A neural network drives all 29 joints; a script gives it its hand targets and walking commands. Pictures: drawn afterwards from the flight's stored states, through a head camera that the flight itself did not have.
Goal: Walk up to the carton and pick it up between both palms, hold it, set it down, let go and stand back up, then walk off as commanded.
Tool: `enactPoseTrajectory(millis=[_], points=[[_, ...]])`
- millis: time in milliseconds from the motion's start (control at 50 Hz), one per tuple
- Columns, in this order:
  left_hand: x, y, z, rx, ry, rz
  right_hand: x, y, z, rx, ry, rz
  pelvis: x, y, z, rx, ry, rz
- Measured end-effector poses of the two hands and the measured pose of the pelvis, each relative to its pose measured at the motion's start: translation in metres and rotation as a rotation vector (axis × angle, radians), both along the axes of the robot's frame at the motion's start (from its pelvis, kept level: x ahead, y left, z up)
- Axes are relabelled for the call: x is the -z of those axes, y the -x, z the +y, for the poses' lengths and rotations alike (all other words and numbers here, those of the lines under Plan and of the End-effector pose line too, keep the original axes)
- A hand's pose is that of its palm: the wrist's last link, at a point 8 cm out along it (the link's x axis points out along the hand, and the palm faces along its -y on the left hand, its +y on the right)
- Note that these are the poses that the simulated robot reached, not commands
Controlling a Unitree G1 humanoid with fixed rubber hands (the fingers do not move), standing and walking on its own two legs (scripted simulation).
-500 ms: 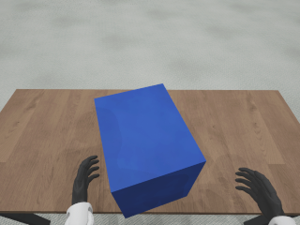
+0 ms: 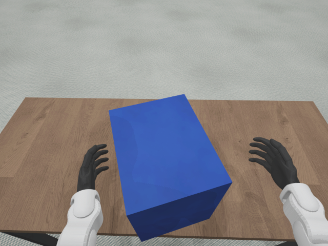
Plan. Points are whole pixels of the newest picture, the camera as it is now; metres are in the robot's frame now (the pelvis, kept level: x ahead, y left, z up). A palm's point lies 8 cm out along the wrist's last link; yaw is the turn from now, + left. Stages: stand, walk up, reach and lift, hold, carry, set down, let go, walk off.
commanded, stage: reach and lift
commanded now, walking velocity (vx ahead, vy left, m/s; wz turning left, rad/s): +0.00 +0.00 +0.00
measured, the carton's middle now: (162, 168) +0.31 +0.04 -0.01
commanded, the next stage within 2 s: none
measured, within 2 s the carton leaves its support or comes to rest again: neither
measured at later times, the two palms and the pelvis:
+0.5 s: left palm (89, 148) +0.30 +0.20 +0.10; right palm (278, 131) +0.36 -0.22 +0.11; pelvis -0.01 +0.00 +0.00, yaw +0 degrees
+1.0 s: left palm (85, 123) +0.33 +0.20 +0.15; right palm (276, 91) +0.41 -0.20 +0.18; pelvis -0.02 -0.01 +0.00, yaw +0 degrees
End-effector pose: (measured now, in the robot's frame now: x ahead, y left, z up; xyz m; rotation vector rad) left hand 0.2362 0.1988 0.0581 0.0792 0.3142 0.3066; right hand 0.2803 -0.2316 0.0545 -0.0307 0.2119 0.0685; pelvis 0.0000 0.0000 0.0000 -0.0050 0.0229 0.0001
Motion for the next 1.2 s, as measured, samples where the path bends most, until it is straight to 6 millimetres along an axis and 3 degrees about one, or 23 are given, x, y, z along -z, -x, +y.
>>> enactPoseTrajectory(millis=[160, 300, 480, 760, 1000, 1200], points=[[-0.017, -0.012, -0.003, 0.001, 0.001, 0.009, -0.013, -0.012, 0.004, -0.016, -0.015, 0.028, 0.000, 0.013, -0.002, 0.000, -0.005, -0.017], [-0.039, -0.039, -0.007, -0.012, -0.010, 0.024, -0.038, -0.044, 0.011, -0.040, -0.034, 0.017, 0.000, 0.017, -0.004, 0.000, -0.008, -0.022], [-0.043, -0.057, 0.002, -0.041, 0.009, 0.069, -0.056, -0.074, 0.012, -0.018, -0.020, 0.026, 0.000, 0.009, -0.002, -0.001, -0.005, -0.012], [-0.081, -0.077, 0.003, -0.048, 0.026, -0.010, -0.089, -0.103, 0.014, -0.010, -0.060, 0.004, 0.000, 0.011, -0.003, -0.001, -0.006, -0.014], [-0.093, -0.091, 0.005, -0.084, 0.042, 0.017, -0.129, -0.130, 0.029, -0.061, -0.083, -0.015, 0.000, 0.020, -0.006, -0.001, -0.010, -0.026], [-0.122, -0.132, -0.002, -0.052, 0.041, -0.048, -0.143, -0.156, 0.041, -0.065, -0.093, 0.018, 0.000, 0.012, -0.003, -0.001, -0.006, -0.014]])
